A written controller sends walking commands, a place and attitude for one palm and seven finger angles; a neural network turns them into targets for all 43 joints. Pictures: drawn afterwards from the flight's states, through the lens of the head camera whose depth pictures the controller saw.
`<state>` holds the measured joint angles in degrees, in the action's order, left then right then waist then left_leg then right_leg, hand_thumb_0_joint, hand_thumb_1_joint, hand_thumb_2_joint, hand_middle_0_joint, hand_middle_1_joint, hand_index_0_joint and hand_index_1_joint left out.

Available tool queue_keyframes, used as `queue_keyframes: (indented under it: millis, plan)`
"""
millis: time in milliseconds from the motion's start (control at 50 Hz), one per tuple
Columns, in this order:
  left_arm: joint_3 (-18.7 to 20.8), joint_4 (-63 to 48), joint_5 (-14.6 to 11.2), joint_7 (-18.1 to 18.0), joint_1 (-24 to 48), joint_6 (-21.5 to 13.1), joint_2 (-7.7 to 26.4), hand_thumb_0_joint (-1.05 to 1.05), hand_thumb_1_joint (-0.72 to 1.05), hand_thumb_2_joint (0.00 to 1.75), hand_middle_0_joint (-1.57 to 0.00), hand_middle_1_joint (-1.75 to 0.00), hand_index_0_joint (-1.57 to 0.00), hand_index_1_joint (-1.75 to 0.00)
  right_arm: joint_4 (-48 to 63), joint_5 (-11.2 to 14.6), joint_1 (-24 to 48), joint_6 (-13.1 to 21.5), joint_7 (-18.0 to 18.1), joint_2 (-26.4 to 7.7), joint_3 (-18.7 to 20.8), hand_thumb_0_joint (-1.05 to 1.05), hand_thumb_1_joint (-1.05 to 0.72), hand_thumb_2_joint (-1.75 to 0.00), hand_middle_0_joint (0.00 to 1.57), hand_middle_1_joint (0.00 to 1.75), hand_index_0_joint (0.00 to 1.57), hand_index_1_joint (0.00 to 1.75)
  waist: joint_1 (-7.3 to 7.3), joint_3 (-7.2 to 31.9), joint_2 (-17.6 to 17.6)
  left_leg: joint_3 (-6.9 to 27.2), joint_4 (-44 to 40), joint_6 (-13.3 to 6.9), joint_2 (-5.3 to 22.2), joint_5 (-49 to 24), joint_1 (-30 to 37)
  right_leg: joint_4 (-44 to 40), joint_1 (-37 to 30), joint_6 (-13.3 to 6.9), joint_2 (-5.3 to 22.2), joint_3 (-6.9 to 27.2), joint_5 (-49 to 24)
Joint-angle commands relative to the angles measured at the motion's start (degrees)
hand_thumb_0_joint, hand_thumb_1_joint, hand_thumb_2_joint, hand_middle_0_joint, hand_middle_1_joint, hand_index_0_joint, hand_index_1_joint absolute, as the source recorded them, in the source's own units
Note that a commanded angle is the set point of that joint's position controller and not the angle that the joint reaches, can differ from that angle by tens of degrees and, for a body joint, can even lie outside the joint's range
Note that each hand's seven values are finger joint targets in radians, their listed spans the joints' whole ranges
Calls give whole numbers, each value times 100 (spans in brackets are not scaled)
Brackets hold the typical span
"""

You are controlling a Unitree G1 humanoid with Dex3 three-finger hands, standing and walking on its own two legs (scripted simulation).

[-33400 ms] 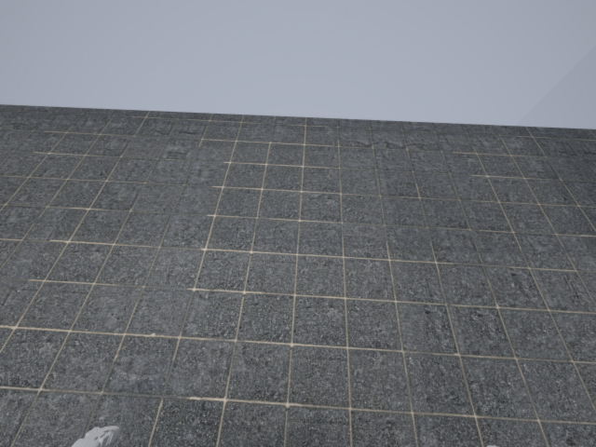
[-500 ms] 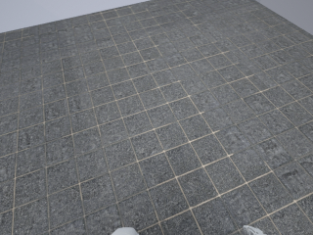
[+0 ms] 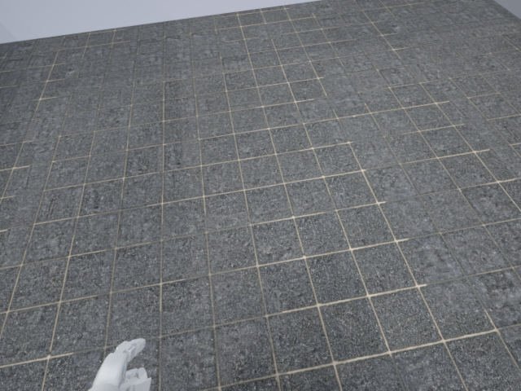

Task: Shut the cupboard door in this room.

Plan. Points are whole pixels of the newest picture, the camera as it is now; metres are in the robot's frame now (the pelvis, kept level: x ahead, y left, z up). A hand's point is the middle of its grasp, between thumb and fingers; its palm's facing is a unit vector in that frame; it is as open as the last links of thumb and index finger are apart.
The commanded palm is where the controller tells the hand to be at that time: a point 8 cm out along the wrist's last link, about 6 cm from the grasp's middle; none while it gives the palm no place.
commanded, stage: walk to a spot facing it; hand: left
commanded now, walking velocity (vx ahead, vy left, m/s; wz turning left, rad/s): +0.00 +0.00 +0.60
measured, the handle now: out of the picture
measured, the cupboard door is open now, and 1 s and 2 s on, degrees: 80 80 80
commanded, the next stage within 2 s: none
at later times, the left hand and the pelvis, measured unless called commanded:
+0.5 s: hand out of the picture -0.06 +0.20 -0.16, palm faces +0.35 -0.89 -0.28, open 7.4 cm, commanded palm none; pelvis -0.01 +0.00 +0.01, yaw +19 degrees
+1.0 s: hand out of the picture -0.01 +0.27 -0.14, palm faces +0.53 -0.81 -0.23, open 7.4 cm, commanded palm none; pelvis +0.01 +0.03 +0.02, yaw +35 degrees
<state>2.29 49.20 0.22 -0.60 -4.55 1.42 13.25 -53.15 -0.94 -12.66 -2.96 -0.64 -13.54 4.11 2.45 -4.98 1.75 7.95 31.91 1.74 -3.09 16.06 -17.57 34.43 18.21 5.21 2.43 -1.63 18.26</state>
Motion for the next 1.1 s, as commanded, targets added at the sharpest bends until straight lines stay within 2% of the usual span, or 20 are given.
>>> queue_keyframes:
  millis: [0, 20, 40, 80, 120, 220, 420, 480, 500, 520, 540, 560, 580, 620, 680, 760, 880, 980, 1040, 1080]
  plan:
    - [378, -169, 69, -147, -1116, -222, 1586, 0, 90, 90, -20, -30, -20, -30, 691, 35, 303, 135, 48, -705, 245, 0, -90, -90, 20, 30, 20, 30, -571, 1212, -1706, -332, 2680, 144, 33, 2107, -1615, -1556, -1956, -1225, 2804, 2151, -3003]
    - [334, -210, 63, -155, -873, -235, 1276, 0, 90, 90, -20, -30, -20, -30, 585, 16, 282, 78, 34, -784, 282, 0, -90, -90, 20, 30, 20, 30, -440, 952, -1216, -124, 3412, 107, 263, 1742, -1533, -1537, -1411, -1342, 2515, 1634, -2702]
    - [293, -276, 54, -158, -526, -247, 1069, 0, 90, 90, -20, -30, -20, -30, 425, -2, 162, 23, 0, -740, 289, 0, -90, -90, 20, 30, 20, 30, -291, 704, -1419, -141, 3745, 134, 400, 1431, -1538, -1662, -1049, -1241, 2259, 1367, -2167]
    - [194, -388, 42, -143, -150, -215, 794, 0, 90, 90, -20, -30, -20, -30, 218, -24, -52, -43, -72, -640, 278, 0, -90, -90, 20, 30, 20, 30, -52, 445, -1099, -359, 4034, 234, 487, 716, -1562, -1556, -972, -985, 1698, 499, -2192]
    - [173, -348, 55, -126, -399, -263, 751, 0, 90, 90, -20, -30, -20, -30, 149, -25, -105, -65, -106, -561, 227, 0, -90, -90, 20, 30, 20, 30, -114, 555, -1260, -543, 3966, 320, 472, 420, -1608, -1469, -1277, -864, 1506, 32, -2776]
    - [216, -130, 72, -134, -1047, -266, 851, 0, 90, 90, -20, -30, -20, -30, 210, -14, 334, -110, -113, -544, 177, 0, -90, -90, 20, 30, 20, 30, -354, 560, -1273, -748, 3417, 414, 538, 482, -1677, -1404, -1772, -971, 1652, -243, -3360]
    - [345, 66, 146, -112, -1203, -161, 1171, 0, 90, 90, -20, -30, -20, -30, 465, 37, 973, 4, -126, -432, 21, 0, -90, -90, 20, 30, 20, 30, -540, 519, -1370, -1326, 1264, 173, 569, 869, -700, -1186, -1467, -1227, 2091, -556, -2830]
    - [377, 149, 119, -80, -1115, -127, 1208, 0, 90, 90, -20, -30, -20, -30, 458, 21, 615, 85, -105, -541, 46, 0, -90, -90, 20, 30, 20, 30, -315, 804, -1129, -1452, 9, 51, 494, 154, 198, -437, -1277, -922, 2025, -901, -2658]
    - [379, 125, 75, -67, -1053, -108, 1192, 0, 90, 90, -20, -30, -20, -30, 360, 10, 185, 131, -106, -753, 107, 0, -90, -90, 20, 30, 20, 30, -33, 1076, -625, -1274, -692, -46, 543, -655, 1105, 388, -798, -669, 1880, -1122, -2287]
    - [347, -37, 30, -30, -1050, -86, 879, 0, 90, 90, -20, -30, -20, -30, 321, -25, -209, 198, -63, -1406, 276, 0, -90, -90, 20, 30, 20, 30, 195, 1354, 979, 489, -1069, -610, 1808, -2241, 2193, 1782, 643, -209, 1114, -1286, 22]
    - [198, -277, 42, -26, -719, -41, 598, 0, 90, 90, -20, -30, -20, -30, 243, 40, -521, 164, 1, -1857, 371, 0, -90, -90, 20, 30, 20, 30, 332, 1376, 1774, 1595, -1090, -1267, 2763, -4424, 2296, 2726, 1590, 31, 542, -775, 2279]
    - [210, -307, 71, -50, -577, 18, 777, 0, 90, 90, -20, -30, -20, -30, 153, 48, -546, 135, 22, -1749, 320, 0, -90, -90, 20, 30, 20, 30, 283, 1351, 1062, 1148, -940, -1510, 2872, -4225, 2180, 3105, 1631, -62, 658, -327, 2108]
    - [216, -210, 91, -71, -414, 65, 724, 0, 90, 90, -20, -30, -20, -30, 221, 28, -314, 158, 85, -1514, 273, 0, -90, -90, 20, 30, 20, 30, 224, 1073, 1129, 1019, -1077, -1325, 2451, -3856, 1811, 3244, 1707, -37, 696, -133, 1662]
    - [276, -34, 84, -20, -431, 66, 767, 0, 90, 90, -20, -30, -20, -30, 389, 2, 223, 171, 147, -1279, 195, 0, -90, -90, 20, 30, 20, 30, -8, 669, 827, 649, -1132, -1059, 1911, -3184, 1292, 3465, 1659, 17, 597, 63, 862]
    - [298, 98, 87, 28, -676, 64, 771, 0, 90, 90, -20, -30, -20, -30, 433, 39, 319, 232, 131, -1146, 136, 0, -90, -90, 20, 30, 20, 30, -214, 686, 531, 340, -1264, -812, 1489, -2845, 1197, 3445, 1470, 80, 474, 46, 233]
    - [287, 34, 92, -15, -570, 82, 780, 0, 90, 90, -20, -30, -20, -30, 409, 39, 112, 244, 118, -1097, 164, 0, -90, -90, 20, 30, 20, 30, -187, 652, 505, 655, -1411, -871, 1458, -2313, 1138, 3239, 1505, 184, 413, 176, 17]
    - [251, -265, 108, 84, 121, -41, 738, 0, 90, 90, -20, -30, -20, -30, 314, -19, -428, 306, 92, -1056, 217, 0, -90, -90, 20, 30, 20, 30, 94, 494, 666, 1656, -1779, -1195, 1506, 198, 1205, 2317, 1758, 148, 288, 203, 288]
    - [200, -493, 86, 152, 543, -168, 589, 0, 90, 90, -20, -30, -20, -30, 206, -47, -724, 351, 107, -1064, 243, 0, -90, -90, 20, 30, 20, 30, 218, 482, 710, 2167, -1671, -1326, 1461, 285, 1313, 1275, 1567, 63, 89, 161, 650]
    - [180, -467, 59, 160, 299, -237, 484, 0, 90, 90, -20, -30, -20, -30, 208, -57, -612, 347, 112, -1082, 254, 0, -90, -90, 20, 30, 20, 30, 70, 678, 784, 2201, -1367, -1268, 1286, -301, 908, 373, 627, -16, -138, 44, 650]
    - [225, -268, 48, 162, -343, -294, 520, 0, 90, 90, -20, -30, -20, -30, 237, -22, -298, 343, 112, -993, 252, 0, -90, -90, 20, 30, 20, 30, -297, 808, 580, 1850, -823, -1008, 924, -396, 8, -706, -882, -74, -278, -111, 16]
